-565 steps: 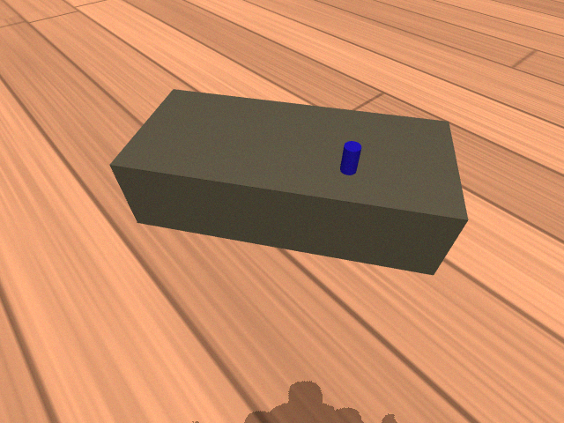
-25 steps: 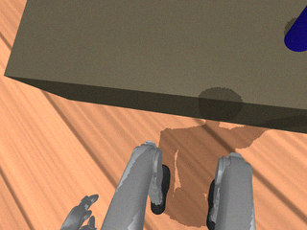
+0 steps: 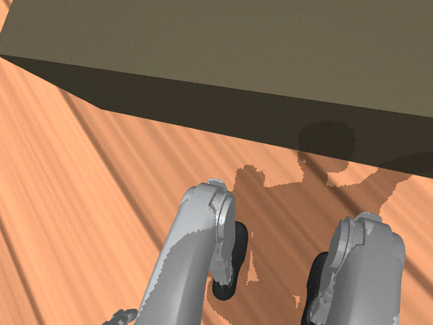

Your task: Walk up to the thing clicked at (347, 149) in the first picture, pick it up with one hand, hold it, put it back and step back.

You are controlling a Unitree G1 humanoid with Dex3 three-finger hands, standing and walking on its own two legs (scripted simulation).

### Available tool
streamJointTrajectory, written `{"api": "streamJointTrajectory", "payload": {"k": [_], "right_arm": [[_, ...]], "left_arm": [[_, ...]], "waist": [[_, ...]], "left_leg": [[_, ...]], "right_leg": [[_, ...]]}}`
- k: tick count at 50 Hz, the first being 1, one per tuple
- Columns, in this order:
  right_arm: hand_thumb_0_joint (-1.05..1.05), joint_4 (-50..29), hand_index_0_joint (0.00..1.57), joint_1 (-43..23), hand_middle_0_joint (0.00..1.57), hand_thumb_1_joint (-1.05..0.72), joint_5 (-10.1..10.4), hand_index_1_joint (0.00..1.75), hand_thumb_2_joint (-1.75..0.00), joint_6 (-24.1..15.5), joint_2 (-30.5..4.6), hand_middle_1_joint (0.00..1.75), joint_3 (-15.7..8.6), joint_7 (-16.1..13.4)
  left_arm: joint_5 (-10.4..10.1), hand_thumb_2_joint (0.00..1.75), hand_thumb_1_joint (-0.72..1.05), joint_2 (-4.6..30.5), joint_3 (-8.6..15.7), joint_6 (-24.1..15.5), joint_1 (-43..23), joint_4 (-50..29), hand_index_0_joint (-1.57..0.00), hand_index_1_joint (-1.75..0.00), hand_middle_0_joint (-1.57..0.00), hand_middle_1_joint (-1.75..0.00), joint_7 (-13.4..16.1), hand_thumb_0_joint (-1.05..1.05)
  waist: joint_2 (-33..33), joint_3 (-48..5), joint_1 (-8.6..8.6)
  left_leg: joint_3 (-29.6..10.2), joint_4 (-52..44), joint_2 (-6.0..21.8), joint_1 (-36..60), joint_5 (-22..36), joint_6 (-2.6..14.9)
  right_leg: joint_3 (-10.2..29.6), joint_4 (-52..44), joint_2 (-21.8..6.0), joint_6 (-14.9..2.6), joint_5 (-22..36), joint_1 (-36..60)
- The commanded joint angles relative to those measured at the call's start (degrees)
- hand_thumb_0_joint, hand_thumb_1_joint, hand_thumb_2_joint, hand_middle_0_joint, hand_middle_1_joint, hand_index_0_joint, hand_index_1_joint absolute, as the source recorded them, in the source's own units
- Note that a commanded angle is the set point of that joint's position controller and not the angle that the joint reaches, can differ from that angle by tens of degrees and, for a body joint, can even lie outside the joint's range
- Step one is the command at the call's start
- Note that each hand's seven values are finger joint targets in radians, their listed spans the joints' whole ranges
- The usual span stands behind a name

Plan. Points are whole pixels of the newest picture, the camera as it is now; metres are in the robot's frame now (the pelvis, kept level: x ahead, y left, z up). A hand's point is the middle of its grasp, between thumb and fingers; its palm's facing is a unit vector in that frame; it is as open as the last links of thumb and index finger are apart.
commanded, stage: close in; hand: right
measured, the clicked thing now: out of the picture +0.60 -0.31 +0.04
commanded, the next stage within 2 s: rest palm in 0.34 s
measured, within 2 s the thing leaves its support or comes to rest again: leaves its support in 1.38 s
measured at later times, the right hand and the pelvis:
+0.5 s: hand out of the picture +0.59 -0.32 +0.05, palm faces +0.33 +0.94 -0.02, open 17.4 cm; pelvis +0.01 +0.00 +0.03, yaw -3 degrees
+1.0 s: hand out of the picture +0.60 -0.32 +0.04, palm faces +0.33 +0.94 -0.02, open 9.4 cm; pelvis +0.01 +0.00 +0.02, yaw -2 degrees
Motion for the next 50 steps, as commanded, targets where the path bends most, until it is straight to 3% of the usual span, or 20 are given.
{"api": "streamJointTrajectory", "payload": {"k": [1,3,7,9,10,12,13,14,15,18,24,29,34,37,39,42,45,49,50], "right_arm": [[0.0,-16.8,0.02,-19.2,0.02,0.6,3.9,0.06,-0.08,-1.9,-13.9,0.06,-1.0,-0.9],[0.0,-16.4,0.03,-16.9,0.02,0.56,4.9,0.06,-0.08,-1.5,-15.0,0.06,-2.9,-1.4],[0.0,-13.6,0.03,-13.5,0.03,0.51,4.6,0.05,-0.09,-1.7,-10.6,0.05,-2.3,-3.3],[0.0,-15.6,0.03,-13.3,0.03,0.5,3.9,0.06,-0.09,-2.2,-9.8,0.06,-1.6,-4.0],[0.0,-16.6,0.03,-13.8,0.02,0.51,3.7,0.06,-0.09,-2.5,-8.2,0.06,-0.6,-4.1],[0.0,-18.3,0.02,-14.8,0.02,0.53,3.9,0.06,-0.09,-2.8,-7.3,0.06,-0.2,-4.4],[0.0,-18.8,0.02,-16.1,0.02,0.53,4.1,0.06,-0.08,-3.1,-5.7,0.06,1.0,-4.3],[0.0,-20.3,0.02,-17.1,0.02,0.53,4.4,0.06,-0.09,-3.5,-7.2,0.06,-0.1,-4.6],[0.0,-21.4,0.02,-18.0,0.02,0.52,4.5,0.06,-0.09,-3.5,-6.4,0.06,0.6,-4.5],[0.0,-21.3,0.02,-19.4,0.02,0.53,4.9,0.06,-0.09,-3.6,-4.7,0.06,1.6,-5.0],[0.0,-16.2,0.03,-19.4,0.03,0.47,3.4,0.08,-0.14,-3.1,-5.1,0.08,1.7,-6.5],[0.0,-14.2,0.35,-20.3,0.35,0.45,3.2,0.27,-0.21,-3.7,-5.6,0.27,1.4,-5.9],[0.0,-13.5,0.56,-21.7,0.56,0.33,3.0,0.45,-0.33,-4.3,-8.3,0.44,0.2,-5.8],[0.0,-12.0,0.69,-22.1,0.69,0.25,2.6,0.56,-0.42,-4.3,-7.4,0.56,0.8,-5.8],[0.0,-12.2,0.79,-22.1,0.79,0.21,2.1,0.64,-0.48,-4.3,-8.1,0.64,0.8,-5.8],[0.0,-13.2,0.9,-22.2,0.9,0.14,2.0,0.74,-0.55,-4.2,-7.9,0.74,1.3,-5.6],[0.0,-15.7,1.02,-26.1,1.02,0.0,2.5,0.86,-0.67,-4.4,-8.9,0.86,1.3,-5.6],[0.0,-15.3,1.12,-23.3,1.12,-0.16,2.4,1.0,-0.83,-4.2,-9.8,1.0,0.1,-6.3],[0.0,-11.8,1.16,-21.6,1.16,-0.22,2.2,1.04,-0.87,-3.7,-7.9,1.04,0.9,-6.3]], "left_arm": [[-0.9,0.91,0.89,16.6,6.1,-0.1,13.9,-0.2,-0.19,-0.3,-0.2,-0.3,1.4,0.0],[-1.3,0.91,0.89,15.7,6.0,0.1,14.1,-0.5,-0.19,-0.3,-0.2,-0.3,1.6,0.0],[-1.3,0.92,0.88,15.0,6.2,0.7,13.1,-1.3,-0.19,-0.3,-0.2,-0.3,1.3,0.0],[-1.1,0.92,0.89,14.4,6.7,1.1,12.9,-2.3,-0.19,-0.3,-0.2,-0.3,1.1,0.0],[-1.0,0.92,0.89,14.2,6.9,1.2,13.2,-2.3,-0.19,-0.3,-0.2,-0.3,1.0,0.0],[-1.1,0.91,0.89,14.0,7.6,1.3,13.4,-2.4,-0.19,-0.3,-0.2,-0.3,0.9,0.0],[-1.1,0.91,0.9,13.9,7.7,1.2,13.4,-2.1,-0.19,-0.3,-0.2,-0.3,0.9,0.0],[-1.3,0.91,0.9,14.2,8.1,1.3,13.5,-2.1,-0.19,-0.3,-0.2,-0.3,1.0,0.0],[-1.2,0.91,0.89,14.2,8.2,1.2,13.9,-1.7,-0.19,-0.3,-0.2,-0.3,1.1,0.0],[-1.1,0.91,0.9,14.1,8.6,1.2,14.2,-0.9,-0.19,-0.3,-0.2,-0.3,1.2,0.0],[-1.1,0.95,0.83,13.8,8.6,1.5,13.3,-1.1,-0.18,-0.31,-0.2,-0.28,1.3,0.0],[-0.8,0.92,0.88,13.9,8.4,1.8,13.3,-1.2,-0.19,-0.3,-0.2,-0.29,1.2,0.0],[-0.8,0.91,0.88,13.8,7.9,2.2,13.5,-1.5,-0.19,-0.3,-0.2,-0.29,1.1,0.0],[-0.7,0.91,0.89,14.0,7.7,2.2,13.5,-1.3,-0.19,-0.3,-0.2,-0.29,1.1,0.0],[-0.6,0.92,0.88,14.4,7.7,2.3,13.2,-1.4,-0.19,-0.3,-0.2,-0.29,1.0,0.0],[-0.5,0.92,0.88,14.4,7.6,2.6,13.4,-1.8,-0.19,-0.3,-0.2,-0.29,0.8,0.0],[-0.6,0.91,0.89,14.5,7.4,2.6,13.3,-1.4,-0.19,-0.3,-0.2,-0.29,1.1,0.0],[-0.4,0.91,0.89,14.6,7.4,2.6,14.0,-1.0,-0.19,-0.29,-0.2,-0.29,1.2,0.0],[-0.3,0.91,0.89,14.7,7.2,2.7,13.9,-0.6,-0.19,-0.29,-0.2,-0.29,1.2,0.0]], "waist": [[-24.2,-44.7,0.03],[-21.3,-44.4,-0.96],[-19.1,-38.4,-0.95],[-19.5,-40.7,-1.38],[-19.8,-41.2,-0.68],[-19.8,-43.8,-0.95],[-20.4,-43.6,-0.15],[-20.3,-45.5,-0.83],[-21.4,-46.5,-0.47],[-22.9,-46.6,-0.45],[-20.0,-43.8,-0.93],[-18.8,-43.9,-0.26],[-17.2,-45.3,-0.03],[-17.9,-43.7,0.55],[-19.7,-43.4,-0.09],[-20.4,-45.3,0.02],[-21.5,-45.7,0.41],[-22.8,-46.7,-0.43],[-22.0,-44.2,0.27]], "left_leg": [[-0.1,-11.3,-2.5,24.7,10.3,1.04],[-0.8,-12.1,-2.7,26.6,12.1,0.97],[-1.2,-12.7,-2.7,24.1,9.5,1.04],[-1.7,-13.1,-2.5,25.6,11.0,1.06],[-1.6,-13.1,-2.5,25.8,11.8,1.05],[-2.0,-13.5,-2.3,26.7,12.5,1.18],[-1.9,-13.3,-2.2,26.3,13.0,1.2],[-2.1,-13.2,-2.1,26.4,13.1,1.31],[-2.1,-13.2,-2.0,26.6,13.9,1.3],[-2.3,-13.1,-1.8,25.2,14.5,1.47],[-3.0,-14.6,-1.7,25.9,10.4,1.26],[-2.6,-13.7,-1.7,26.0,12.7,1.25],[-3.0,-13.8,-1.8,29.1,13.1,1.0],[-2.6,-13.5,-1.8,27.0,12.5,1.02],[-2.5,-12.9,-1.7,25.4,12.1,1.21],[-2.4,-12.7,-1.7,26.2,12.1,1.25],[-2.4,-12.9,-1.8,25.5,10.5,1.29],[-2.1,-11.9,-1.8,24.7,11.5,1.47],[-1.6,-11.3,-1.9,22.9,11.3,1.43]], "right_leg": [[-0.1,-17.8,0.2,0.34,11.3,33.2],[-1.1,-16.8,0.3,-0.21,13.6,31.3],[-1.1,-18.4,0.4,-0.49,10.1,27.5],[-1.7,-18.4,0.4,-0.73,12.0,29.8],[-1.5,-18.6,0.4,-0.6,13.0,30.5],[-1.9,-18.8,0.5,-0.62,14.1,32.3],[-1.7,-18.6,0.5,-0.49,14.9,33.2],[-1.5,-18.9,0.5,-0.46,15.3,34.2],[-1.6,-18.7,0.5,-0.3,16.7,35.7],[-1.7,-18.7,0.4,0.04,18.6,38.4],[-2.5,-19.8,0.7,-0.17,11.6,33.4],[-2.1,-18.9,0.7,-0.19,15.3,33.6],[-2.8,-17.7,0.9,-0.63,14.4,30.9],[-2.5,-18.0,0.8,-0.42,14.2,31.5],[-2.2,-18.0,0.7,-0.22,14.5,32.5],[-2.2,-17.9,0.7,-0.21,14.5,33.4],[-2.2,-18.0,0.8,-0.19,12.2,33.0],[-1.9,-17.9,0.6,0.22,14.7,34.9],[-1.4,-17.9,0.5,0.41,14.9,34.9]]}}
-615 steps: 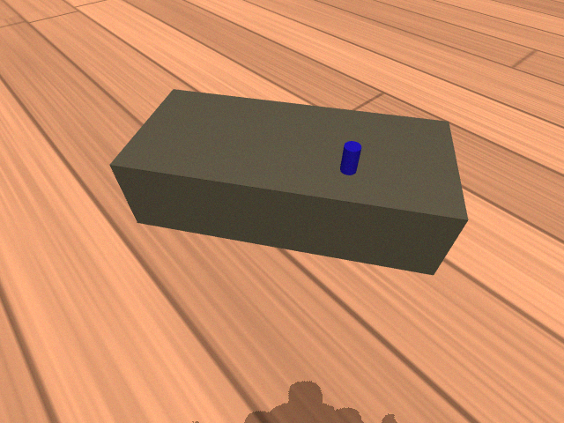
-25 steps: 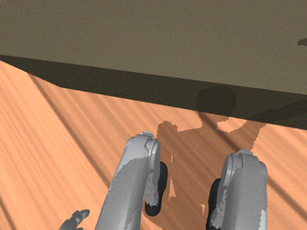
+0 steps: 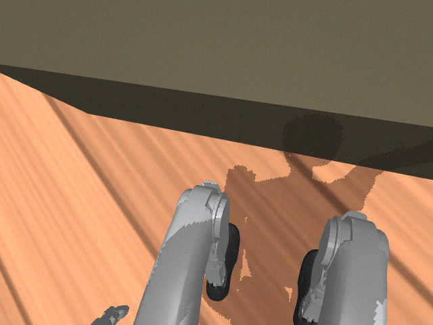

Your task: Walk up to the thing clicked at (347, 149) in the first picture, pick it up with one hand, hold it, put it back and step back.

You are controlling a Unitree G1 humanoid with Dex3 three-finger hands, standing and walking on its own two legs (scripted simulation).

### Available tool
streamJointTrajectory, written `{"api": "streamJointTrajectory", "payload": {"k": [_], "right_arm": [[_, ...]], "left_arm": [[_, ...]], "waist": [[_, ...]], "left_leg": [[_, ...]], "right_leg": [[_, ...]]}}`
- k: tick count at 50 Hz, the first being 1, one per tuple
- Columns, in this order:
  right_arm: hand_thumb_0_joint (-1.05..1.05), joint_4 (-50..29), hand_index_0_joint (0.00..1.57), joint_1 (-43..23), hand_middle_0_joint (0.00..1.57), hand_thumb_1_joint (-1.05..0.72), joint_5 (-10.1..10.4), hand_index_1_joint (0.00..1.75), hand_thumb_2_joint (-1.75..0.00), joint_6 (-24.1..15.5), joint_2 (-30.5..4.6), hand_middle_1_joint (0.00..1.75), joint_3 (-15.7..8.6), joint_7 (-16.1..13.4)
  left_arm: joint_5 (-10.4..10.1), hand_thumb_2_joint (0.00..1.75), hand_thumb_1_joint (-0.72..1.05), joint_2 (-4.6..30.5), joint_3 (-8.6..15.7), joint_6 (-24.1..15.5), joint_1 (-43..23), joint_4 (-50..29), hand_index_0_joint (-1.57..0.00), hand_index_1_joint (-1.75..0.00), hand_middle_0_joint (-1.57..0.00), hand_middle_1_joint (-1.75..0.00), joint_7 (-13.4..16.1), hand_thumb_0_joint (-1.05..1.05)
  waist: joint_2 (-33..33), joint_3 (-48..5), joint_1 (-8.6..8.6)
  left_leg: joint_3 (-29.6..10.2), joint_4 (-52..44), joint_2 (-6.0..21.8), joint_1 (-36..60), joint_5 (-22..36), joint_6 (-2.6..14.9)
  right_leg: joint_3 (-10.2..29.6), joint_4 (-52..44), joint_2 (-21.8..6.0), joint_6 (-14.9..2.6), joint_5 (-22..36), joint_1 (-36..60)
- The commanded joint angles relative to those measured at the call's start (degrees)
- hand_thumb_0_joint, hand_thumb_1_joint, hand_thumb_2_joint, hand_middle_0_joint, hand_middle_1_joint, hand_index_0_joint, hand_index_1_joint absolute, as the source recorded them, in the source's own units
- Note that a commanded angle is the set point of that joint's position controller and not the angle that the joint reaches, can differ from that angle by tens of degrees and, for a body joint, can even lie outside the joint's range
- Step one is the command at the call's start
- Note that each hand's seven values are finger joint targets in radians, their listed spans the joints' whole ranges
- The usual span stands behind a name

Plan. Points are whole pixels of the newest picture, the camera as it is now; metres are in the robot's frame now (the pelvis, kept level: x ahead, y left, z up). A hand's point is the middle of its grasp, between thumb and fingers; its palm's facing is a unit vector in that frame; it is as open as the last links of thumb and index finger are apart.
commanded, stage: settle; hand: right
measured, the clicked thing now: out of the picture +0.61 -0.29 +0.02
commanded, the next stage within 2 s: lift in 1.48 s
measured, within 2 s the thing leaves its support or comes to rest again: leaves its support in 0.38 s
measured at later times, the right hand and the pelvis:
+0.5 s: hand out of the picture +0.59 -0.30 +0.06, palm faces +0.32 +0.95 -0.04, open 9.8 cm; pelvis +0.00 +0.00 +0.03, yaw -1 degrees
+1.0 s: hand out of the picture +0.59 -0.30 +0.13, palm faces +0.31 +0.95 -0.03, open 9.8 cm; pelvis +0.02 +0.00 +0.10, yaw -2 degrees
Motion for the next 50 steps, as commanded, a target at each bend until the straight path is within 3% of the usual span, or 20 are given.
{"api": "streamJointTrajectory", "payload": {"k": [1,2,4,5,9,13,19,23,27,32,35,38,44,47,50], "right_arm": [[0.0,-10.2,1.19,-21.1,1.19,-0.25,0.0,1.07,-0.89,-3.1,-15.5,1.07,-0.5,-1.2],[0.0,-8.6,1.21,-21.0,1.21,-0.3,0.0,1.1,-0.93,-2.8,-14.2,1.1,0.1,-1.2],[0.0,-10.1,1.27,-20.5,1.23,-0.32,0.1,1.21,-1.06,-2.9,-14.8,1.21,-0.1,-0.9],[0.0,-11.9,1.3,-21.6,1.26,-0.34,-0.2,1.29,-1.14,-3.0,-16.6,1.29,-0.7,-0.9],[0.0,-13.9,1.39,-21.7,1.35,-0.38,0.3,1.54,-1.46,-2.7,-17.2,1.53,-1.1,-0.8],[0.0,-17.9,1.43,-23.4,1.38,-0.39,0.9,1.62,-1.56,-2.1,-17.6,1.62,-1.5,-1.2],[0.0,-26.0,1.45,-26.3,1.39,-0.3,1.6,1.65,-1.57,-1.6,-18.8,1.64,-1.6,-2.4],[0.0,-24.8,1.46,-25.3,1.4,-0.23,2.0,1.62,-1.52,-0.5,-15.6,1.62,-0.2,-3.2],[0.0,-20.7,1.45,-23.4,1.39,-0.21,1.8,1.6,-1.49,0.6,-11.8,1.6,2.2,-3.1],[0.0,-13.1,1.44,-18.2,1.37,-0.15,2.3,1.58,-1.46,0.8,-10.6,1.58,1.8,-1.8],[0.0,-13.1,1.42,-18.2,1.36,-0.14,2.9,1.55,-1.43,0.1,-11.6,1.55,1.0,-1.1],[0.0,-14.1,1.38,-19.2,1.32,-0.13,3.4,1.52,-1.41,-0.9,-11.8,1.52,0.7,-0.8],[0.0,-19.8,1.35,-21.8,1.29,-0.18,3.5,1.47,-1.37,-2.5,-13.4,1.47,-0.2,-1.6],[0.0,-20.4,1.34,-22.5,1.29,-0.2,3.4,1.47,-1.36,-2.7,-11.9,1.47,0.9,-2.2],[0.0,-19.6,1.34,-22.5,1.29,-0.17,3.3,1.48,-1.37,-2.6,-11.3,1.48,1.0,-2.8]], "left_arm": [[0.6,0.91,0.89,14.4,4.5,0.2,14.1,0.7,-0.19,-0.3,-0.2,-0.29,0.9,0.0],[0.6,0.91,0.89,14.3,4.4,0.3,14.3,0.8,-0.19,-0.3,-0.2,-0.29,0.8,0.0],[0.5,0.93,0.86,14.1,4.4,0.5,14.0,0.3,-0.2,-0.31,-0.22,-0.3,0.7,0.0],[0.5,0.93,0.85,14.3,4.5,0.5,14.1,0.1,-0.2,-0.31,-0.22,-0.3,0.7,0.0],[0.2,0.92,0.86,14.3,4.8,0.5,14.6,-0.3,-0.2,-0.31,-0.21,-0.3,0.8,0.0],[-0.1,0.92,0.86,14.0,5.1,0.6,14.8,-0.3,-0.2,-0.31,-0.21,-0.29,1.0,0.0],[-0.8,0.92,0.86,13.0,6.1,0.3,15.1,-0.1,-0.19,-0.3,-0.21,-0.29,1.6,0.0],[-1.3,0.92,0.86,12.0,6.8,-0.6,15.0,0.4,-0.19,-0.31,-0.21,-0.29,2.0,0.0],[-1.5,0.92,0.86,11.8,7.4,-1.1,14.7,1.6,-0.19,-0.31,-0.21,-0.29,2.4,0.0],[-2.1,0.92,0.86,11.5,7.4,-1.8,13.9,1.7,-0.2,-0.31,-0.21,-0.29,2.3,0.0],[-2.4,0.92,0.86,11.3,7.6,-2.1,13.9,1.1,-0.2,-0.31,-0.21,-0.29,2.1,0.0],[-2.7,0.92,0.86,11.0,7.9,-2.2,13.6,0.9,-0.2,-0.31,-0.21,-0.29,2.0,0.0],[-2.3,0.92,0.87,10.8,8.2,-2.4,14.4,1.2,-0.2,-0.31,-0.21,-0.3,2.0,0.0],[-2.2,0.92,0.88,10.6,8.5,-2.6,14.9,1.8,-0.19,-0.31,-0.21,-0.29,2.2,0.0],[-2.2,0.92,0.88,10.3,8.5,-2.7,14.9,2.1,-0.19,-0.31,-0.2,-0.29,2.3,0.0]], "waist": [[-21.1,-42.2,0.98],[-19.9,-41.2,1.65],[-19.1,-40.9,1.32],[-19.5,-41.8,0.63],[-19.5,-45.8,0.73],[-21.3,-49.1,-0.05],[-24.1,-53.9,-1.65],[-21.9,-52.5,-1.41],[-21.6,-47.8,-0.89],[-16.9,-41.8,-0.93],[-14.2,-42.3,-0.81],[-15.1,-43.9,-1.97],[-19.4,-49.4,-2.81],[-20.4,-50.4,-2.58],[-19.8,-50.0,-2.7]], "left_leg": [[0.1,-10.0,-2.5,21.7,12.8,1.51],[0.3,-10.0,-2.5,21.8,12.6,1.44],[0.1,-10.6,-2.4,23.1,12.7,1.34],[-0.2,-10.8,-2.4,23.5,11.9,1.39],[-0.4,-11.3,-2.4,26.6,14.7,1.17],[-0.7,-12.0,-2.4,27.9,15.3,1.29],[-1.7,-14.3,-2.4,30.1,15.6,1.66],[-2.2,-17.3,-2.5,32.3,15.6,1.6],[-1.9,-19.7,-2.5,29.1,14.4,1.89],[-2.0,-22.2,-2.5,30.8,13.8,1.7],[-2.5,-24.1,-2.5,34.3,14.9,1.42],[-2.8,-24.7,-2.5,34.6,13.7,1.65],[-3.1,-25.9,-2.7,35.8,16.4,1.98],[-3.3,-26.7,-2.6,36.5,18.2,2.01],[-3.5,-28.5,-2.8,37.8,16.8,1.93]], "right_leg": [[0.7,-14.5,0.1,0.26,14.9,31.1],[0.9,-14.6,0.1,0.25,14.3,29.9],[0.3,-14.4,0.2,-0.07,13.8,28.5],[0.1,-14.7,0.3,-0.1,13.0,28.5],[-0.4,-13.9,0.2,-0.35,16.0,30.6],[-0.5,-15.1,0.1,-0.17,17.3,33.7],[-1.0,-18.0,0.0,0.01,18.7,39.7],[-1.4,-20.3,0.0,-0.1,17.7,40.1],[-0.6,-23.2,-0.1,0.18,18.0,43.1],[-0.4,-25.5,0.0,-0.14,16.4,40.0],[-0.9,-25.9,0.0,-0.72,16.3,39.4],[-0.7,-28.1,0.0,-0.62,15.8,41.2],[-0.7,-29.4,-0.3,-0.09,21.5,49.6],[-0.8,-29.8,-0.5,0.07,24.1,52.7],[-1.0,-31.2,-0.4,0.07,22.0,52.6]]}}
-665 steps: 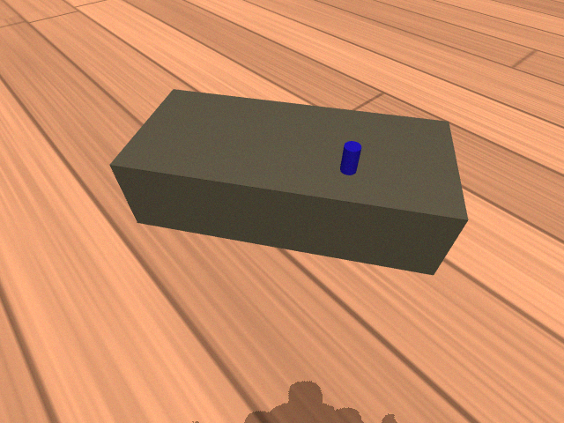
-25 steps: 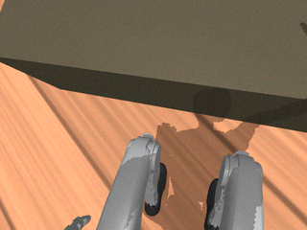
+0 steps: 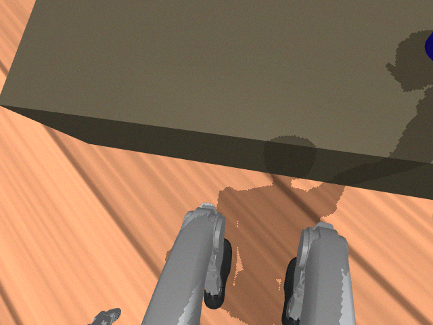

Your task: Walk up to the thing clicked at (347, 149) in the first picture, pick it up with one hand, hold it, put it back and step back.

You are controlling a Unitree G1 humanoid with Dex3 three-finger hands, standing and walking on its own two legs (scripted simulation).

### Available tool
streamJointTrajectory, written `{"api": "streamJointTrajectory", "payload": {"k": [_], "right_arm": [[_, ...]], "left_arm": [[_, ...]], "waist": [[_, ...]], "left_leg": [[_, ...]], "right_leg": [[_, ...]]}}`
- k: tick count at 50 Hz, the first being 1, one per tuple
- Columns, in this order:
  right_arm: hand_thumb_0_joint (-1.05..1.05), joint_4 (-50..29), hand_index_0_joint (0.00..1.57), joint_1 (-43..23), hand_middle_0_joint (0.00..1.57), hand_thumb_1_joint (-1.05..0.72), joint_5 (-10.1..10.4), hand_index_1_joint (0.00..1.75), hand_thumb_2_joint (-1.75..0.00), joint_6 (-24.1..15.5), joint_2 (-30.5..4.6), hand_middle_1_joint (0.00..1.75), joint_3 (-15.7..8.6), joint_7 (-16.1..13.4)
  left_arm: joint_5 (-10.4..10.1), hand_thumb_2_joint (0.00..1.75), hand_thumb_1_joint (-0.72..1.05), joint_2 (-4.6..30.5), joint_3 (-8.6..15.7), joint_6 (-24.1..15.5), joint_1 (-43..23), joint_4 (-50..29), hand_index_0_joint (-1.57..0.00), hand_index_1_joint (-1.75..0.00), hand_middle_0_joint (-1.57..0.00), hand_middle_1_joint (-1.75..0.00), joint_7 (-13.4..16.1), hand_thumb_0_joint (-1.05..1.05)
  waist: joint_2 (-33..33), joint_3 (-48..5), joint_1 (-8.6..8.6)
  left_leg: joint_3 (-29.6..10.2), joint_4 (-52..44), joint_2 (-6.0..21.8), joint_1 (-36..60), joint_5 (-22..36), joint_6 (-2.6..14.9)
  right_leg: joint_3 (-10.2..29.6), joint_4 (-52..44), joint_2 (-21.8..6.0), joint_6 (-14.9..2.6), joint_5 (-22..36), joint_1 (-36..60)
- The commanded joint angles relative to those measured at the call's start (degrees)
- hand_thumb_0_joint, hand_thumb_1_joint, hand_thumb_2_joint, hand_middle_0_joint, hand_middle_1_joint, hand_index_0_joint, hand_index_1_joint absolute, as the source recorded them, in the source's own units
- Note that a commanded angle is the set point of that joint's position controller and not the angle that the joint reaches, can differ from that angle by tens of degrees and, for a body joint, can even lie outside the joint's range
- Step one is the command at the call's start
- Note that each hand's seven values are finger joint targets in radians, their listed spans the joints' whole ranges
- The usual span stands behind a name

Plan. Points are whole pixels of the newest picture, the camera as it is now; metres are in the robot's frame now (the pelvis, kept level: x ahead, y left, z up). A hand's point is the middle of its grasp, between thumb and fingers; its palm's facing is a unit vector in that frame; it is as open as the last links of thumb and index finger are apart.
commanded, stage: settle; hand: right
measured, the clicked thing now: out of the picture +0.58 -0.27 +0.03
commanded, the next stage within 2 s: lift in 0.48 s
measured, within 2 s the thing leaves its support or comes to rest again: neither
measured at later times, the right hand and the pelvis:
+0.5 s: hand out of the picture +0.59 -0.27 +0.06, palm faces +0.29 +0.96 -0.02, open 9.8 cm; pelvis +0.01 +0.00 +0.03, yaw +0 degrees
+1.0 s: hand out of the picture +0.56 -0.26 +0.10, palm faces +0.29 +0.96 -0.02, open 9.8 cm; pelvis +0.02 +0.00 +0.07, yaw -1 degrees
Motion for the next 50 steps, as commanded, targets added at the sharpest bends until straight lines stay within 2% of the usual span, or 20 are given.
{"api": "streamJointTrajectory", "payload": {"k": [1,2,3,6,9,13,14,18,19,22,24,28,31,33,35,37,38,42,45,50], "right_arm": [[0.0,-16.2,1.34,-29.5,1.29,-0.2,1.0,1.48,-1.38,-5.3,-17.7,1.48,-0.6,-0.9],[0.0,-14.3,1.34,-28.1,1.28,-0.18,1.0,1.48,-1.38,-5.2,-17.4,1.48,-1.1,-1.0],[0.0,-14.2,1.34,-28.3,1.29,-0.19,0.7,1.49,-1.39,-5.2,-16.9,1.49,-0.3,-0.9],[0.0,-11.8,1.33,-26.2,1.28,-0.19,0.8,1.5,-1.41,-5.0,-17.5,1.5,-1.6,-1.1],[0.0,-10.3,1.37,-24.6,1.31,-0.2,1.2,1.54,-1.44,-5.2,-17.0,1.54,-2.0,-0.6],[0.0,-10.0,1.34,-23.9,1.28,-0.2,0.9,1.53,-1.45,-5.8,-17.6,1.53,-2.5,-0.5],[0.0,-9.3,1.34,-24.1,1.28,-0.2,1.1,1.53,-1.45,-6.1,-16.8,1.53,-2.1,-0.5],[0.0,-11.6,1.33,-25.2,1.27,-0.21,1.1,1.52,-1.44,-7.0,-17.3,1.52,-2.2,-0.5],[0.0,-12.6,1.33,-25.0,1.27,-0.22,1.1,1.52,-1.44,-7.0,-17.7,1.52,-2.3,-0.5],[0.0,-13.5,1.32,-25.8,1.27,-0.21,1.4,1.52,-1.43,-7.5,-17.5,1.51,-2.6,-0.8],[0.0,-14.6,1.32,-27.1,1.26,-0.2,1.2,1.51,-1.43,-7.6,-17.2,1.51,-1.6,-1.1],[0.0,-14.0,1.34,-25.4,1.28,-0.21,1.3,1.53,-1.45,-7.7,-17.1,1.53,-2.0,-1.4],[0.0,-13.2,1.36,-24.7,1.31,-0.12,1.4,1.5,-1.39,-7.5,-15.1,1.5,-1.2,-1.5],[0.0,-12.3,1.36,-23.8,1.31,-0.14,1.6,1.48,-1.37,-7.3,-14.3,1.48,-1.1,-1.4],[0.0,-13.1,1.36,-22.9,1.32,-0.16,1.5,1.49,-1.37,-7.3,-15.6,1.49,-1.7,-1.3],[0.0,-12.9,1.35,-20.7,1.31,-0.17,1.6,1.48,-1.36,-7.1,-14.6,1.48,-1.8,-1.1],[0.0,-13.3,1.35,-21.1,1.3,-0.16,1.9,1.47,-1.36,-7.2,-14.4,1.47,-1.6,-1.2],[0.0,-16.0,1.34,-18.9,1.29,-0.13,2.9,1.46,-1.34,-7.1,-13.0,1.46,-2.3,-1.2],[0.0,-19.0,1.35,-17.9,1.3,-0.16,3.1,1.46,-1.35,-7.1,-12.4,1.46,-1.6,-1.5],[0.0,-22.2,1.32,-12.3,1.28,-0.15,4.1,1.43,-1.31,-7.0,-7.1,1.43,0.2,-2.7]], "left_arm": [[0.3,0.92,0.88,12.3,4.4,-0.7,13.4,0.4,-0.19,-0.31,-0.21,-0.29,1.0,0.0],[0.3,0.92,0.88,12.5,4.4,-0.8,13.3,0.6,-0.19,-0.31,-0.21,-0.3,1.0,0.0],[0.4,0.91,0.88,12.4,4.5,-0.9,13.4,0.7,-0.19,-0.31,-0.21,-0.3,1.0,0.0],[0.2,0.92,0.87,12.0,4.3,-1.0,13.5,0.4,-0.19,-0.31,-0.21,-0.29,1.0,0.0],[0.3,0.92,0.87,12.1,4.3,-1.1,13.6,0.4,-0.19,-0.31,-0.21,-0.3,0.9,0.0],[0.2,0.92,0.87,11.9,4.1,-0.9,13.8,-0.2,-0.19,-0.31,-0.21,-0.3,0.6,0.0],[0.2,0.91,0.88,11.8,4.0,-0.9,13.1,0.0,-0.2,-0.31,-0.21,-0.3,0.6,0.0],[0.5,0.92,0.88,11.8,4.1,-0.7,14.1,-0.1,-0.19,-0.31,-0.21,-0.3,0.5,0.0],[0.4,0.91,0.88,11.7,4.1,-0.7,14.1,-0.5,-0.19,-0.31,-0.2,-0.3,0.4,0.0],[0.5,0.91,0.88,11.5,4.1,-0.8,14.1,0.0,-0.19,-0.31,-0.2,-0.3,0.5,0.0],[0.5,0.91,0.88,11.2,4.1,-0.8,13.8,0.0,-0.19,-0.31,-0.2,-0.29,0.6,0.0],[0.7,0.92,0.88,11.5,4.2,-1.0,14.1,0.5,-0.19,-0.31,-0.2,-0.29,0.8,0.0],[0.8,0.91,0.89,11.2,4.3,-1.0,14.3,0.8,-0.21,-0.31,-0.21,-0.31,0.7,0.0],[0.5,0.91,0.89,10.9,4.3,-1.1,13.7,0.5,-0.21,-0.31,-0.21,-0.31,0.8,0.0],[0.4,0.91,0.89,11.3,4.6,-1.2,13.6,0.3,-0.21,-0.31,-0.21,-0.31,0.7,0.0],[0.4,0.91,0.89,11.7,4.9,-1.2,13.9,0.3,-0.21,-0.31,-0.21,-0.31,0.7,0.0],[0.4,0.91,0.89,11.4,4.8,-1.0,13.5,0.3,-0.21,-0.31,-0.21,-0.31,0.8,0.0],[-0.1,0.91,0.89,10.8,5.0,-1.3,13.6,-0.2,-0.21,-0.31,-0.21,-0.31,0.7,0.0],[-0.4,0.91,0.89,10.6,5.6,-1.5,13.2,-0.3,-0.21,-0.3,-0.2,-0.3,1.1,0.0],[-0.5,0.91,0.89,9.9,6.3,-1.9,12.6,0.3,-0.2,-0.3,-0.2,-0.31,1.5,0.0]], "waist": [[-20.9,-44.3,-0.21],[-20.6,-43.3,-0.29],[-20.9,-43.1,-0.02],[-16.9,-41.8,-0.01],[-16.1,-41.8,0.39],[-13.7,-41.5,0.24],[-14.6,-39.8,0.02],[-16.2,-42.5,0.28],[-16.0,-45.1,-0.17],[-17.2,-44.4,-0.17],[-18.6,-44.6,-0.45],[-19.1,-44.6,-0.66],[-18.9,-43.5,-0.46],[-16.4,-42.8,-0.2],[-16.6,-44.1,-1.06],[-17.3,-44.0,-1.43],[-16.8,-43.2,-1.66],[-14.4,-45.1,-1.98],[-14.2,-45.6,-2.35],[-14.9,-43.9,-3.92]], "left_leg": [[-1.8,-11.8,-1.6,21.0,14.6,2.12],[-1.5,-11.7,-1.6,19.6,14.4,2.08],[-1.5,-12.0,-1.7,19.4,14.5,2.16],[-1.9,-13.5,-1.6,24.3,15.9,1.84],[-1.7,-13.6,-1.7,24.5,17.7,1.86],[-2.3,-14.7,-1.7,28.8,18.8,1.75],[-2.1,-14.5,-1.7,26.3,17.0,1.79],[-2.2,-15.0,-1.8,27.4,19.0,1.88],[-2.5,-15.3,-1.8,29.4,20.3,1.83],[-2.4,-15.7,-1.8,29.2,19.5,1.89],[-2.6,-16.3,-1.8,28.6,18.0,1.91],[-2.3,-16.3,-2.0,27.3,18.9,2.01],[-2.3,-16.7,-1.9,28.5,20.6,2.09],[-2.4,-17.5,-1.9,30.7,20.4,1.86],[-2.4,-17.8,-2.0,30.8,20.2,1.91],[-2.1,-17.9,-1.9,30.1,20.4,2.08],[-2.2,-18.7,-2.0,31.1,19.1,2.01],[-2.7,-20.2,-1.8,36.8,22.7,1.74],[-2.9,-22.8,-2.0,39.0,20.4,1.6],[-2.2,-25.4,-2.2,38.6,20.7,1.84]], "right_leg": [[1.5,-14.5,0.3,-0.07,20.3,36.5],[2.2,-14.8,0.1,0.05,20.7,37.6],[2.3,-15.0,0.0,0.1,21.1,38.2],[1.2,-14.9,0.3,-0.53,20.1,34.2],[1.4,-15.0,0.3,-0.53,22.5,34.8],[0.7,-15.7,0.5,-0.89,20.8,31.4],[1.0,-16.2,0.4,-0.77,20.1,32.2],[0.9,-16.0,0.3,-0.69,23.0,35.7],[0.6,-16.0,0.3,-0.81,24.0,36.7],[0.7,-16.9,0.4,-0.62,23.4,37.0],[0.6,-17.3,0.3,-0.59,22.3,38.0],[1.2,-17.6,0.1,-0.29,24.9,41.0],[0.9,-17.9,0.1,-0.23,26.2,40.8],[0.8,-18.4,0.2,-0.48,24.2,38.7],[0.8,-18.9,0.1,-0.48,24.9,40.0],[1.1,-19.6,0.0,-0.18,26.6,42.4],[1.1,-20.3,0.2,-0.32,24.4,41.2],[0.3,-21.2,0.4,-0.69,25.8,41.0],[0.0,-23.4,0.5,-0.83,23.0,42.8],[0.7,-27.1,0.3,-0.3,26.6,50.5]]}}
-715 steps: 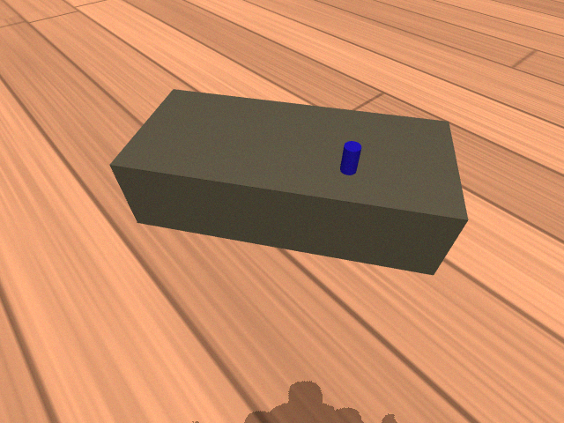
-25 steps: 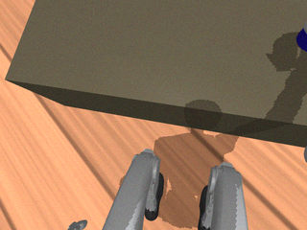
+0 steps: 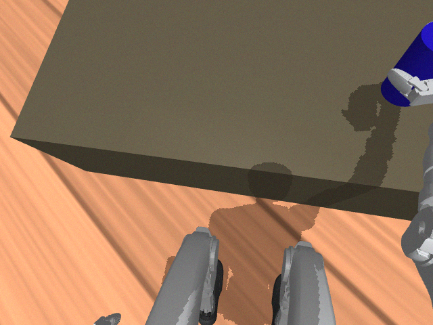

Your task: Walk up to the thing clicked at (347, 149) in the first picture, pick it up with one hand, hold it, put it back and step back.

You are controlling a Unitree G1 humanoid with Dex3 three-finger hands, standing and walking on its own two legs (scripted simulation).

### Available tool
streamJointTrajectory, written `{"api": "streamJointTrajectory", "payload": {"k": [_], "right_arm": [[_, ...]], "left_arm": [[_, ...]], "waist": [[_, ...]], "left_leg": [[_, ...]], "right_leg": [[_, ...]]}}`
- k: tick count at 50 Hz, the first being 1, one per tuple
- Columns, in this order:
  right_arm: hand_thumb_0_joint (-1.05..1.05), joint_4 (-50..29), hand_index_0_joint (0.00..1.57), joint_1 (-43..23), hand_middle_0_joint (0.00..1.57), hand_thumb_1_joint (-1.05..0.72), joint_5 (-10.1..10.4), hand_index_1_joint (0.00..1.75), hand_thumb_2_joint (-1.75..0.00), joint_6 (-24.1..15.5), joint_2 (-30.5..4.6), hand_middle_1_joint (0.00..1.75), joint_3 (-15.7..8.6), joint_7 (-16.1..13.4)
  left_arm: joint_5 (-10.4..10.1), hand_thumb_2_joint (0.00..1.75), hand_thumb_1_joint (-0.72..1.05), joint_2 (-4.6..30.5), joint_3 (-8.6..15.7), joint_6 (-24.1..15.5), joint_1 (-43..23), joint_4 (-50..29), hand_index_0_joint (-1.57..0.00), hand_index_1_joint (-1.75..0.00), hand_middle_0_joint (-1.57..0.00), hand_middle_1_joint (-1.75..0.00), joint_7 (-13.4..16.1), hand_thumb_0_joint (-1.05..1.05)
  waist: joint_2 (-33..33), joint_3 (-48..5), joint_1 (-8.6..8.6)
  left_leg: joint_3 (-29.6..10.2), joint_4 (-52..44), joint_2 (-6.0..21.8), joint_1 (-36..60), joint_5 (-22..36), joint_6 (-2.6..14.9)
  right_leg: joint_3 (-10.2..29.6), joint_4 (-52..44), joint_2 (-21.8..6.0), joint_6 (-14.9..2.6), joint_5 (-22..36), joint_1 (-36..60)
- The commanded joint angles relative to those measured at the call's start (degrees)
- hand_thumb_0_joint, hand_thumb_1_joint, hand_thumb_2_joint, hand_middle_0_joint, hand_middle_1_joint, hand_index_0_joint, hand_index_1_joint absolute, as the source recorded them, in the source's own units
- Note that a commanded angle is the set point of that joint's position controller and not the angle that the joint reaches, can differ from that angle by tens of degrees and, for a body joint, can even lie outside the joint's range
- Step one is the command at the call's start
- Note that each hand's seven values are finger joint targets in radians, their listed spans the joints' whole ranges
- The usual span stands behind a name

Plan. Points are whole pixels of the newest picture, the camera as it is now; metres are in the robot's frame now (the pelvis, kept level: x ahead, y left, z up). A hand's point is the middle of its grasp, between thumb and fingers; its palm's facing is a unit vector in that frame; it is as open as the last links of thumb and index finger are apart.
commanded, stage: lift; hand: right
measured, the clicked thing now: (421, 67) +0.54 -0.25 +0.03
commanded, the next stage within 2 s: hold in 1.40 s
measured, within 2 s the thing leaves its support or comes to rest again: neither
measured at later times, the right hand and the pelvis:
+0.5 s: hand out of the picture +0.46 -0.23 +0.13, palm faces +0.29 +0.96 -0.01, open 9.8 cm; pelvis +0.02 +0.00 +0.10, yaw -3 degrees
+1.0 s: hand out of the picture +0.41 -0.21 +0.18, palm faces +0.28 +0.96 +0.00, open 9.8 cm; pelvis +0.04 +0.00 +0.15, yaw -3 degrees
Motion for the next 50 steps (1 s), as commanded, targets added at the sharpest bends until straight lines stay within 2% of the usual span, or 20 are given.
{"api": "streamJointTrajectory", "payload": {"k": [1,9,10,15,16,18,19,20,21,22,24,26,27,29,35,36,38,40,41,50], "right_arm": [[0.0,-18.9,1.32,-21.8,1.28,-0.15,1.8,1.44,-1.32,-5.0,-14.4,1.44,-0.1,-1.1],[0.0,-21.2,1.31,-11.1,1.27,-0.14,3.9,1.42,-1.31,-5.4,-7.0,1.42,2.2,-2.8],[0.0,-22.3,1.32,-10.0,1.28,-0.12,3.9,1.44,-1.32,-5.6,-4.8,1.44,4.3,-3.0],[0.0,-26.7,1.31,-4.0,1.27,-0.11,4.5,1.43,-1.31,-6.3,-2.2,1.43,5.1,-4.4],[0.0,-26.4,1.31,-2.1,1.26,-0.12,4.6,1.42,-1.3,-6.3,0.2,1.42,6.3,-4.6],[0.0,-30.0,1.3,-3.6,1.26,-0.11,5.0,1.42,-1.3,-6.9,1.7,1.42,7.7,-5.0],[0.0,-28.9,1.29,-1.6,1.25,-0.1,5.2,1.41,-1.3,-7.0,1.8,1.41,6.9,-5.3],[0.0,-30.8,1.31,-1.5,1.26,-0.12,4.9,1.42,-1.3,-7.2,2.8,1.42,8.4,-5.5],[0.0,-28.9,1.3,-0.3,1.26,-0.1,5.0,1.43,-1.31,-7.4,4.0,1.43,8.7,-5.5],[0.0,-30.3,1.32,0.8,1.27,-0.12,5.1,1.44,-1.32,-7.7,4.6,1.44,9.5,-5.5],[0.0,-31.7,1.32,0.1,1.27,-0.11,5.0,1.44,-1.33,-8.6,4.4,1.44,9.3,-5.8],[0.0,-29.0,1.32,5.2,1.27,-0.08,5.0,1.45,-1.33,-8.6,6.1,1.45,9.8,-5.8],[0.0,-32.6,1.32,5.2,1.27,-0.07,5.1,1.46,-1.33,-9.0,4.8,1.46,8.8,-6.1],[0.0,-30.7,1.32,7.1,1.27,-0.08,5.4,1.45,-1.33,-9.1,8.5,1.45,10.9,-6.0],[0.0,-35.1,1.34,9.5,1.29,-0.1,5.3,1.47,-1.35,-10.4,9.5,1.47,12.3,-6.2],[0.0,-34.7,1.34,9.5,1.29,-0.1,5.5,1.47,-1.34,-10.6,8.3,1.47,10.9,-6.4],[0.0,-35.1,1.34,11.3,1.3,-0.1,5.8,1.47,-1.34,-10.9,10.6,1.47,12.4,-6.4],[0.0,-37.5,1.34,11.8,1.29,-0.08,6.0,1.47,-1.34,-11.3,10.0,1.47,11.8,-6.7],[0.0,-35.1,1.34,13.5,1.29,-0.08,6.0,1.48,-1.34,-11.0,11.1,1.47,12.2,-6.8],[0.0,-38.7,1.34,18.3,1.29,-0.1,5.9,1.46,-1.33,-11.2,12.7,1.46,14.0,-6.9]], "left_arm": [[0.2,0.91,0.9,11.8,4.9,-1.3,12.0,-1.0,-0.2,-0.3,-0.2,-0.31,1.0,0.0],[-0.5,0.92,0.88,10.6,6.0,-2.8,9.6,-0.7,-0.2,-0.31,-0.2,-0.3,1.8,0.0],[-0.4,0.93,0.86,10.3,6.1,-3.0,9.1,-0.8,-0.19,-0.31,-0.2,-0.3,1.8,0.0],[-0.5,0.93,0.86,9.8,6.6,-3.8,8.1,-0.7,-0.19,-0.31,-0.2,-0.3,2.0,0.0],[-0.5,0.93,0.86,9.3,6.7,-4.0,8.0,-0.6,-0.19,-0.31,-0.2,-0.3,2.1,0.0],[-0.6,0.93,0.86,9.2,6.8,-4.7,7.5,-0.3,-0.19,-0.31,-0.2,-0.3,2.1,0.0],[-0.6,0.92,0.87,9.1,6.9,-4.9,7.2,0.0,-0.19,-0.31,-0.2,-0.3,2.1,0.0],[-0.5,0.93,0.86,9.0,7.0,-5.1,6.8,-0.3,-0.19,-0.31,-0.2,-0.3,2.1,0.0],[-0.6,0.93,0.86,9.7,7.6,-5.6,6.5,-0.4,-0.18,-0.31,-0.2,-0.29,2.3,0.0],[-0.5,0.93,0.85,9.3,7.4,-5.9,6.3,0.1,-0.18,-0.31,-0.2,-0.29,2.3,0.0],[-0.3,0.93,0.86,9.0,7.4,-6.3,6.3,0.8,-0.18,-0.31,-0.2,-0.29,2.3,0.0],[-0.3,0.92,0.86,9.4,7.9,-6.8,5.8,0.2,-0.18,-0.31,-0.19,-0.29,2.3,0.0],[-0.3,0.93,0.86,9.0,7.8,-7.0,5.4,-0.2,-0.18,-0.31,-0.19,-0.29,2.2,0.0],[-0.3,0.92,0.87,8.5,7.5,-7.2,4.6,0.1,-0.18,-0.31,-0.19,-0.3,2.1,0.0],[-0.2,0.91,0.89,8.0,7.5,-7.6,3.4,0.0,-0.19,-0.3,-0.19,-0.3,1.7,0.0],[-0.2,0.91,0.89,8.3,7.8,-7.6,3.2,-0.1,-0.19,-0.3,-0.19,-0.3,1.8,0.0],[-0.4,0.91,0.9,8.3,8.1,-7.8,3.1,-0.6,-0.19,-0.3,-0.19,-0.3,1.9,0.0],[-0.4,0.91,0.89,7.5,7.6,-8.0,2.3,-0.6,-0.19,-0.3,-0.19,-0.3,1.9,0.0],[-0.5,0.91,0.89,7.4,7.6,-8.0,2.8,-0.2,-0.19,-0.3,-0.19,-0.3,2.1,0.0],[-0.6,0.9,0.91,6.9,7.3,-7.9,1.3,-0.7,-0.19,-0.3,-0.19,-0.3,2.3,0.0]], "waist": [[-14.3,-41.7,-1.35],[-8.1,-33.9,-2.69],[-8.3,-32.8,-2.94],[-7.6,-31.4,-4.7],[-6.1,-30.4,-3.91],[-7.5,-28.6,-4.14],[-6.9,-28.1,-4.53],[-6.1,-27.2,-4.42],[-4.7,-25.5,-3.51],[-5.8,-24.5,-4.29],[-5.6,-24.5,-4.4],[-2.9,-24.1,-4.72],[-3.6,-25.3,-5.95],[-3.2,-22.1,-5.41],[-4.6,-21.1,-6.8],[-4.3,-20.7,-6.98],[-1.4,-21.7,-6.3],[-2.2,-21.1,-7.47],[-0.5,-20.1,-6.56],[-2.0,-17.2,-8.04]], "left_leg": [[-1.8,-13.0,-1.4,23.3,19.4,1.75],[-1.8,-20.7,-1.5,31.7,17.1,1.64],[-2.0,-21.4,-1.4,33.4,17.8,1.66],[-2.1,-25.4,-1.5,38.4,20.4,1.63],[-2.1,-26.5,-1.6,40.2,21.7,1.42],[-2.1,-27.8,-1.5,40.6,21.1,1.6],[-2.2,-28.8,-1.5,40.9,21.4,1.55],[-2.5,-30.2,-1.5,43.0,21.3,1.42],[-2.2,-30.6,-1.6,42.6,21.3,1.35],[-2.4,-31.3,-1.5,43.6,21.5,1.43],[-2.5,-32.6,-1.4,45.2,21.7,1.35],[-2.9,-34.0,-1.3,48.9,24.0,0.92],[-3.3,-34.4,-1.2,51.1,25.4,0.77],[-3.1,-35.6,-1.2,50.4,23.9,0.95],[-2.9,-37.9,-1.2,52.4,23.3,1.02],[-3.0,-38.6,-1.3,53.2,23.0,0.95],[-3.3,-39.8,-1.2,55.5,24.5,0.59],[-3.7,-40.6,-1.0,57.6,24.2,0.52],[-3.4,-41.0,-1.1,57.1,24.6,0.43],[-4.0,-43.8,-0.7,60.6,26.7,0.33]], "right_leg": [[1.4,-14.3,0.7,-0.69,26.1,36.8],[1.1,-22.3,1.2,-0.78,20.2,38.0],[0.8,-23.3,1.4,-0.76,20.2,37.9],[0.5,-27.6,1.5,-0.56,23.8,43.9],[0.3,-28.1,1.5,-0.76,24.1,44.2],[0.5,-30.6,1.5,-0.36,24.0,46.7],[0.4,-31.3,1.4,-0.41,24.5,47.9],[-0.1,-32.0,1.6,-0.63,23.1,47.6],[0.3,-32.8,1.5,-0.5,23.1,48.0],[0.0,-33.8,1.6,-0.39,23.3,49.0],[-0.1,-34.9,1.7,-0.42,23.5,50.6],[-0.7,-35.3,2.1,-0.72,24.5,50.0],[-1.2,-35.6,2.1,-0.88,25.3,50.4],[-1.1,-37.6,2.3,-0.59,24.4,51.2],[-0.9,-41.5,2.2,-0.05,24.7,56.0],[-0.9,-42.0,2.3,-0.06,24.4,56.3],[-1.2,-42.0,2.3,-0.49,24.6,56.7],[-1.6,-43.1,2.5,-0.49,24.0,56.5],[-1.5,-43.3,2.4,-0.67,24.2,56.9],[-2.2,-46.2,2.6,-0.5,26.5,60.4]]}}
